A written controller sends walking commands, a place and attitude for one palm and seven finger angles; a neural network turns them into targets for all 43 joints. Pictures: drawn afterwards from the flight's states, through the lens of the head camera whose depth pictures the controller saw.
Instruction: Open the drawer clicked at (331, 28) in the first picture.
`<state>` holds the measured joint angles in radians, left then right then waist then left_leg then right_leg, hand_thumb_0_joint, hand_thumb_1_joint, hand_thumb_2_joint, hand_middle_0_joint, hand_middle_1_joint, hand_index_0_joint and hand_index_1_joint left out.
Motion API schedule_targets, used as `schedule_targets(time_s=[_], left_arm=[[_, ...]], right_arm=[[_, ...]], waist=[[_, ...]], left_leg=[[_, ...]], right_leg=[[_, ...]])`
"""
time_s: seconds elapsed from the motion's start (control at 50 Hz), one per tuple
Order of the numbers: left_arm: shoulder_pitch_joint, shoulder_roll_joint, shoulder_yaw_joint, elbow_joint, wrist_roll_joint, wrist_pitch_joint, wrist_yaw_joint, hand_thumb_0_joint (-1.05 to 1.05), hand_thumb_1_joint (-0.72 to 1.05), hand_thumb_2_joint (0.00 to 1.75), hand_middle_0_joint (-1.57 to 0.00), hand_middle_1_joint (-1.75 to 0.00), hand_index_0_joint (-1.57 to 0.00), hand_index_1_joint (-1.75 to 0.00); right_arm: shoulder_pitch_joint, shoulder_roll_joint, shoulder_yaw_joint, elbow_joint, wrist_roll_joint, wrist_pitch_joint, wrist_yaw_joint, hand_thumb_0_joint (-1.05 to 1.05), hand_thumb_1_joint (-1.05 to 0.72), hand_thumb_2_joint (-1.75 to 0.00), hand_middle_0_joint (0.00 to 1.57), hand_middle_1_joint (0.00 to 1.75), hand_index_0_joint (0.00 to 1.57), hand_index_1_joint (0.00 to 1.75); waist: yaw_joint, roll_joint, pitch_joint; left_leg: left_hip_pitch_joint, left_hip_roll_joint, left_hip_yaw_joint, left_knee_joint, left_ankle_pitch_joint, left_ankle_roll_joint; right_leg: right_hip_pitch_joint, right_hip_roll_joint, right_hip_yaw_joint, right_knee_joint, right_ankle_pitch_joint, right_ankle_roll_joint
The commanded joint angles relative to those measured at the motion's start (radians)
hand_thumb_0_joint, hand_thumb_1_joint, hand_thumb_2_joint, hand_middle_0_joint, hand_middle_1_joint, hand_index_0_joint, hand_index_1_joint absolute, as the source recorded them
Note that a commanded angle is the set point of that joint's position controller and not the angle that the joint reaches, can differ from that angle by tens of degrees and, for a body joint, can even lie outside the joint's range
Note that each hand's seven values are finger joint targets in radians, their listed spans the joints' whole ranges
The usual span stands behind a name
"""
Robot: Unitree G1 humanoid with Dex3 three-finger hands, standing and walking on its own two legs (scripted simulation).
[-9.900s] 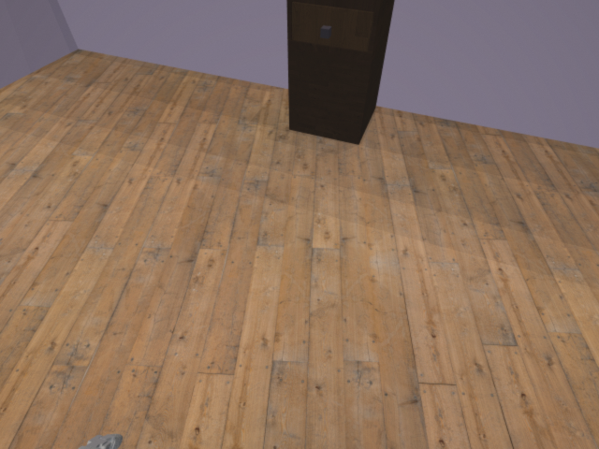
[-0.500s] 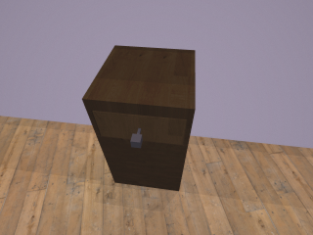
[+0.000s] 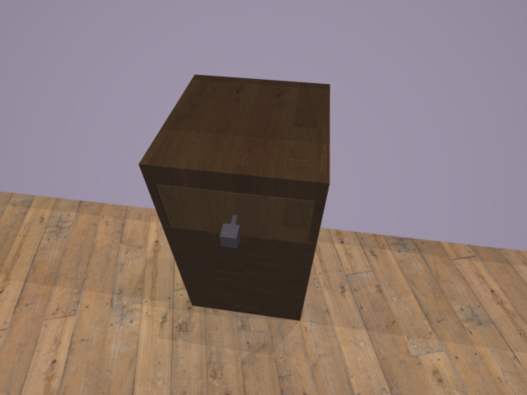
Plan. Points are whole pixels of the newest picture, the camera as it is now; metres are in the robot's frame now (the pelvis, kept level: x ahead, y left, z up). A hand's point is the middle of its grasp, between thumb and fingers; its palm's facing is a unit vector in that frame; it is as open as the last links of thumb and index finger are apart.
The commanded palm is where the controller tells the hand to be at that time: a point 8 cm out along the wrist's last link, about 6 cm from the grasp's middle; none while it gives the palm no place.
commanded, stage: look again from close up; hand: left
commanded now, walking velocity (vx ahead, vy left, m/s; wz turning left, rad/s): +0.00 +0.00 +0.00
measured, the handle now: (232, 229) +0.52 +0.11 -0.16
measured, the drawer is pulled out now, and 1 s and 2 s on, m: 0.00 0.00 0.00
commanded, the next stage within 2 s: come to a stop and stand still in 0.14 s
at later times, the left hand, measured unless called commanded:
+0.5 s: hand out of the picture -0.02 +0.17 -0.19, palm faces +0.05 -0.99 -0.15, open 7.4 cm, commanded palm none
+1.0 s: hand out of the picture -0.07 +0.19 -0.18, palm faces +0.06 -0.99 -0.14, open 7.4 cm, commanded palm none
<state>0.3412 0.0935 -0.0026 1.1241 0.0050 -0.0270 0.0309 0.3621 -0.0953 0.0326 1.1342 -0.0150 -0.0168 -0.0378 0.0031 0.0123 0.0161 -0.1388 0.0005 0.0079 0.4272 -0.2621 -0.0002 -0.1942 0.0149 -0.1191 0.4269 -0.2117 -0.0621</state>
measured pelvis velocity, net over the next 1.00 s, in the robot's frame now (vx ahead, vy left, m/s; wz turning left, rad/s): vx -0.03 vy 0.04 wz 0.00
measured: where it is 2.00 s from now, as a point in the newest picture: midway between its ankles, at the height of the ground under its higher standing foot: outside the picture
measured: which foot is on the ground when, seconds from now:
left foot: down 0.00-1.00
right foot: down 0.00-1.00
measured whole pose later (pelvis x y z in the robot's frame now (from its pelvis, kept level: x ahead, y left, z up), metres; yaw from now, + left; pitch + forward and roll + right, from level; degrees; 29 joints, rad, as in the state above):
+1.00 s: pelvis -0.03 +0.04 +0.00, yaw +0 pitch -2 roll +0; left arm 0.39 0.11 -0.01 1.09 0.02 -0.01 0.03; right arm 0.37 -0.13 0.03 1.08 -0.02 -0.01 -0.02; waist 0.01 0.00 0.00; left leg -0.20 -0.05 0.05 0.47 -0.24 0.07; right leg -0.25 -0.05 -0.10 0.46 -0.18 0.00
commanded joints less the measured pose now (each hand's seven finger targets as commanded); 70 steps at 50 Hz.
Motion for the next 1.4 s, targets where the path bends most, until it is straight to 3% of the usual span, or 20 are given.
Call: schedule_targets(time_s=[0.0, 0.24, 0.26, 0.28, 0.3, 0.32, 0.34, 0.38, 0.4, 0.42, 0.48, 0.58, 0.64, 0.76, 0.92, 1.02, 1.38], left_arm=[[0.082, 0.075, 0.013, -0.024, 0.002, -0.009, 0.008, 0.0, 0.9, 0.9, -0.2, -0.3, -0.2, -0.3], [0.082, 0.073, 0.014, -0.02, 0.002, -0.007, 0.007, 0.0, 0.9, 0.9, -0.2, -0.3, -0.2, -0.3], [0.153, 0.145, 0.018, 0.011, 0.016, -0.034, 0.047, 0.0, 0.9, 0.9, -0.2, -0.3, -0.2, -0.3], [0.121, 0.18, 0.015, 0.011, 0.016, -0.045, 0.037, 0.0, 0.9, 0.9, -0.2, -0.3, -0.2, -0.3], [0.122, 0.157, 0.021, -0.02, 0.011, -0.043, 0.035, 0.0, 0.9, 0.9, -0.2, -0.3, -0.2, -0.3], [0.079, 0.14, 0.017, -0.038, 0.012, -0.037, 0.031, 0.0, 0.9, 0.9, -0.2, -0.3, -0.2, -0.3], [0.057, 0.14, 0.017, -0.051, 0.011, -0.029, 0.027, 0.0, 0.9, 0.9, -0.2, -0.3, -0.2, -0.3], [0.016, 0.123, 0.014, -0.058, 0.009, -0.012, 0.022, 0.0, 0.9, 0.9, -0.2, -0.3, -0.2, -0.3], [0.023, 0.119, 0.011, -0.057, 0.009, -0.006, 0.018, 0.0, 0.9, 0.9, -0.2, -0.3, -0.2, -0.3], [0.033, 0.115, 0.01, -0.055, 0.009, -0.002, 0.016, 0.0, 0.9, 0.9, -0.2, -0.3, -0.2, -0.3], [0.045, 0.114, 0.008, -0.056, 0.009, 0.002, 0.012, 0.0, 0.9, 0.9, -0.2, -0.3, -0.2, -0.3], [0.059, 0.111, 0.011, -0.078, 0.012, 0.012, 0.007, 0.0, 0.9, 0.9, -0.2, -0.3, -0.2, -0.3], [0.073, 0.106, 0.012, -0.089, 0.014, 0.015, 0.004, 0.0, 0.9, 0.9, -0.2, -0.3, -0.2, -0.3], [0.088, 0.1, 0.012, -0.089, 0.013, 0.009, 0.004, 0.0, 0.9, 0.9, -0.2, -0.3, -0.2, -0.3], [0.106, 0.084, 0.009, -0.067, 0.012, 0.005, 0.007, 0.0, 0.9, 0.9, -0.2, -0.3, -0.2, -0.3], [0.115, 0.076, 0.009, -0.057, 0.012, 0.002, 0.01, 0.0, 0.9, 0.9, -0.2, -0.3, -0.2, -0.3], [0.118, 0.061, 0.012, -0.051, 0.012, 0.002, 0.013, 0.0, 0.9, 0.9, -0.2, -0.3, -0.2, -0.3]], right_arm=[[0.095, -0.065, -0.015, -0.013, 0.001, -0.011, -0.004, 0.0, -0.9, -0.9, 0.2, 0.3, 0.2, 0.3], [0.093, -0.063, -0.015, -0.01, 0.001, -0.013, -0.006, 0.0, -0.9, -0.9, 0.2, 0.3, 0.2, 0.3], [-0.084, -0.118, -0.03, -0.079, 0.013, -0.027, 0.008, 0.0, -0.9, -0.9, 0.2, 0.3, 0.2, 0.3], [-0.016, -0.093, -0.025, -0.114, 0.022, -0.017, 0.01, 0.0, -0.9, -0.9, 0.2, 0.3, 0.2, 0.3], [0.07, -0.064, -0.028, -0.112, 0.012, -0.012, 0.008, 0.0, -0.9, -0.9, 0.2, 0.3, 0.2, 0.3], [0.069, -0.071, -0.03, -0.107, 0.01, -0.008, 0.005, 0.0, -0.9, -0.9, 0.2, 0.3, 0.2, 0.3], [0.066, -0.066, -0.031, -0.099, 0.008, -0.003, 0.005, 0.0, -0.9, -0.9, 0.2, 0.3, 0.2, 0.3], [0.064, -0.067, -0.025, -0.091, 0.0, 0.0, 0.009, 0.0, -0.9, -0.9, 0.2, 0.3, 0.2, 0.3], [0.053, -0.075, -0.022, -0.095, -0.002, -0.001, 0.011, 0.0, -0.9, -0.9, 0.2, 0.3, 0.2, 0.3], [0.051, -0.089, -0.022, -0.103, -0.001, -0.002, 0.01, 0.0, -0.9, -0.9, 0.2, 0.3, 0.2, 0.3], [0.055, -0.111, -0.023, -0.113, -0.001, -0.005, 0.009, 0.0, -0.9, -0.9, 0.2, 0.3, 0.2, 0.3], [0.047, -0.139, -0.027, -0.128, -0.006, -0.004, 0.01, 0.0, -0.9, -0.9, 0.2, 0.3, 0.2, 0.3], [0.04, -0.152, -0.031, -0.138, -0.007, -0.005, 0.011, 0.0, -0.9, -0.9, 0.2, 0.3, 0.2, 0.3], [0.046, -0.147, -0.029, -0.125, -0.003, -0.01, 0.011, 0.0, -0.9, -0.9, 0.2, 0.3, 0.2, 0.3], [0.055, -0.129, -0.026, -0.095, 0.001, -0.013, 0.009, 0.0, -0.9, -0.9, 0.2, 0.3, 0.2, 0.3], [0.063, -0.111, -0.026, -0.078, 0.002, -0.012, 0.008, 0.0, -0.9, -0.9, 0.2, 0.3, 0.2, 0.3], [0.064, -0.092, -0.027, -0.057, 0.004, -0.014, 0.004, 0.0, -0.9, -0.9, 0.2, 0.3, 0.2, 0.3]], waist=[[0.002, -0.012, 0.092], [0.005, -0.012, 0.099], [0.067, -0.089, 0.11], [-0.014, -0.153, 0.027], [-0.025, -0.2, -0.136], [-0.028, -0.141, -0.161], [-0.031, -0.066, -0.119], [-0.033, 0.047, 0.034], [-0.022, 0.081, 0.095], [-0.015, 0.083, 0.11], [-0.006, 0.002, 0.112], [0.003, 0.036, 0.138], [0.01, 0.013, 0.122], [0.009, -0.02, 0.098], [0.006, -0.009, 0.089], [0.003, -0.032, 0.087], [0.008, -0.017, 0.09]], left_leg=[[-0.127, 0.076, -0.069, -0.091, 0.078, 0.033], [-0.13, 0.077, -0.074, -0.1, 0.073, 0.034], [-0.193, 0.07, -0.003, 0.127, 0.048, -0.004], [-0.173, 0.063, -0.002, 0.137, -0.013, -0.002], [-0.129, 0.05, -0.012, 0.166, -0.1, 0.015], [-0.114, 0.039, 0.0, 0.16, -0.094, 0.016], [-0.077, 0.035, 0.009, 0.119, -0.057, 0.013], [-0.08, 0.06, -0.026, 0.053, 0.038, 0.021], [-0.129, 0.076, -0.057, 0.019, 0.068, 0.029], [-0.177, 0.09, -0.078, -0.007, 0.051, 0.037], [-0.227, 0.087, -0.1, -0.051, -0.019, 0.046], [-0.288, 0.093, -0.137, -0.136, -0.177, 0.055], [-0.312, 0.1, -0.153, -0.168, -0.227, 0.061], [-0.277, 0.095, -0.143, -0.161, -0.175, 0.061], [-0.24, 0.09, -0.127, -0.148, -0.118, 0.058], [-0.224, 0.082, -0.111, -0.127, -0.086, 0.056], [-0.213, 0.084, -0.105, -0.126, -0.041, 0.05]], right_leg=[[0.039, -0.13, 0.159, -0.102, 0.01, -0.002], [0.037, -0.125, 0.155, -0.096, 0.008, -0.001], [0.031, -0.189, 0.22, -0.059, 0.595, 0.056], [0.113, -0.268, 0.201, -0.04, 0.806, 0.026], [0.179, -0.28, 0.216, -0.011, 0.7, -0.007], [0.178, -0.271, 0.2, -0.011, 0.622, -0.035], [0.093, -0.258, 0.194, -0.034, 0.439, -0.048], [-0.066, -0.187, 0.157, -0.055, 0.069, -0.033], [-0.09, -0.152, 0.147, -0.049, -0.019, -0.017], [-0.071, -0.132, 0.14, -0.047, -0.052, -0.007], [-0.027, -0.124, 0.136, -0.047, -0.079, 0.003], [-0.015, -0.112, 0.122, -0.029, -0.092, 0.014], [0.017, -0.105, 0.114, -0.013, -0.07, 0.022], [0.024, -0.116, 0.121, -0.023, -0.041, 0.024], [0.018, -0.125, 0.123, -0.029, -0.009, 0.024], [0.01, -0.132, 0.135, -0.044, -0.019, 0.021], [0.02, -0.129, 0.13, -0.048, 0.015, 0.021]])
